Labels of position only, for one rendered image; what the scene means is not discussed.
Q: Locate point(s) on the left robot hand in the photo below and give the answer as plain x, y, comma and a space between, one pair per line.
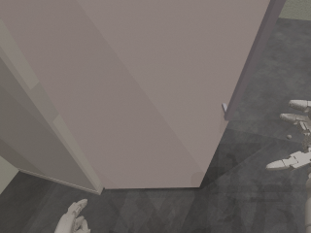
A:
69, 223

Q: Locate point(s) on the handle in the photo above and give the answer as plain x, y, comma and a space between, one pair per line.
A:
271, 15

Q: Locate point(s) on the fridge door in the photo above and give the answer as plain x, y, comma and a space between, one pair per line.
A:
139, 83

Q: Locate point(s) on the right robot hand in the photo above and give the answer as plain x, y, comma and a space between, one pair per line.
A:
303, 123

